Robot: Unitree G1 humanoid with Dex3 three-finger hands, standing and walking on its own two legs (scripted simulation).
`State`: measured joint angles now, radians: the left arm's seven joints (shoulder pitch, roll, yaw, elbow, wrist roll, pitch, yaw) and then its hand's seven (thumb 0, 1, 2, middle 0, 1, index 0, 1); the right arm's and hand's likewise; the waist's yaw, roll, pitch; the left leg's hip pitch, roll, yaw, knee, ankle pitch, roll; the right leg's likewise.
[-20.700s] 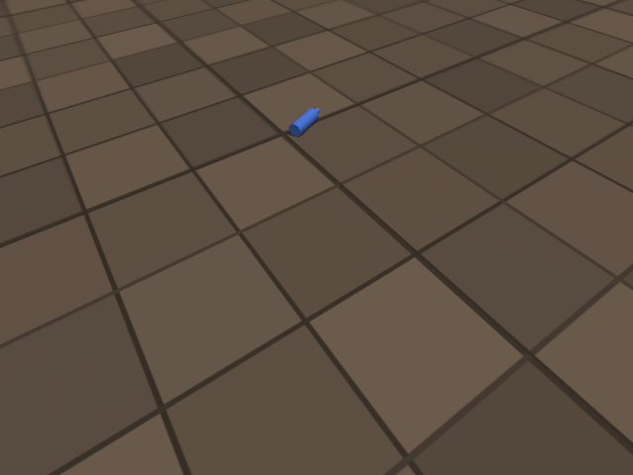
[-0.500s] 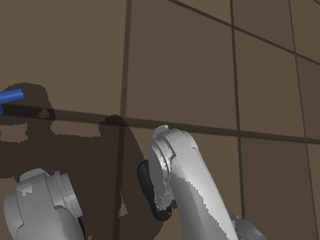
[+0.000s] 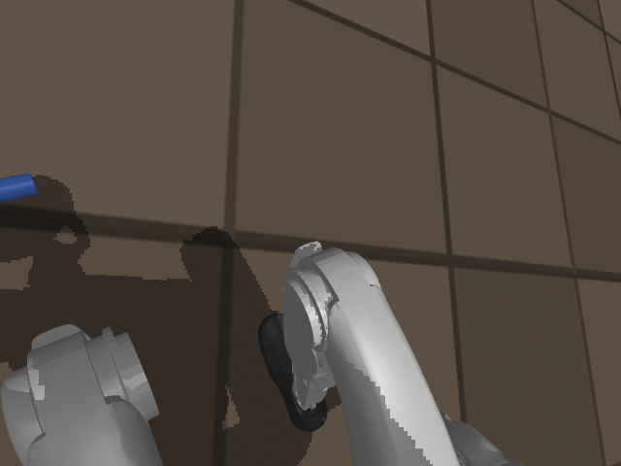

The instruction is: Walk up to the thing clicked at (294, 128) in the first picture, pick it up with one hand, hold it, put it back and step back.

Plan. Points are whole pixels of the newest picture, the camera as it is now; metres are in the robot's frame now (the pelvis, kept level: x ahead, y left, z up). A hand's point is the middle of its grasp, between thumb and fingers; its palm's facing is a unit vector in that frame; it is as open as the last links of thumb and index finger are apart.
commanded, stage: close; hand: left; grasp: from above
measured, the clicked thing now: out of the picture +0.48 +0.32 -0.26
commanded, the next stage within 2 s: settle in 1.54 s
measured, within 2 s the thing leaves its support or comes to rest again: leaves its support in 2.00 s
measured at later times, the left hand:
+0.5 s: hand out of the picture +0.45 +0.36 -0.24, palm faces -0.45 -0.14 -0.88, open 12.8 cm
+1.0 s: hand out of the picture +0.45 +0.34 -0.23, palm faces -0.43 -0.11 -0.90, open 11.1 cm
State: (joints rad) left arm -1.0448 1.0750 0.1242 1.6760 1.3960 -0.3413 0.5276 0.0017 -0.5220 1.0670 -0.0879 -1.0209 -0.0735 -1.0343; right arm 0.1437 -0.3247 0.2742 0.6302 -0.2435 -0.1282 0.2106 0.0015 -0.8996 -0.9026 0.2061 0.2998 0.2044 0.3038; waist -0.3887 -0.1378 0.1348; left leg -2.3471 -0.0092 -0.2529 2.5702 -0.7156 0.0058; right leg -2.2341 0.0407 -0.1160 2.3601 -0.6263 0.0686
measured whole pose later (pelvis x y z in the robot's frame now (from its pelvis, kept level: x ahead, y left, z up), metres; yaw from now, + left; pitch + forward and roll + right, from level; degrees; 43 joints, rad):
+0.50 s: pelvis +0.00 +0.00 +0.00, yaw -1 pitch +28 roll -16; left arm -1.05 1.10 0.15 1.67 1.34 -0.26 0.50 0.00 -0.33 0.94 -0.18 -1.01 -0.20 -1.00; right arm 0.13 -0.35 0.28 0.62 -0.25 -0.17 0.23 0.00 -0.90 -0.90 0.21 0.30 0.20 0.30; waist -0.39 -0.13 0.16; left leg -2.36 -0.01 -0.26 2.58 -0.73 0.01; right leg -2.24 0.04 -0.12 2.36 -0.64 0.07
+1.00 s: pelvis +0.00 +0.00 +0.00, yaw -1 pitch +26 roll -16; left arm -1.06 1.09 0.11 1.72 1.39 -0.30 0.58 0.00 -0.12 0.84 -0.38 -0.94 -0.39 -0.91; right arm 0.12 -0.35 0.29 0.61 -0.25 -0.19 0.23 0.00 -0.90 -0.90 0.21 0.30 0.20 0.30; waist -0.40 -0.14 0.15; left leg -2.35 0.00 -0.26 2.58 -0.71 0.02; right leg -2.23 0.05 -0.12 2.35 -0.62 0.07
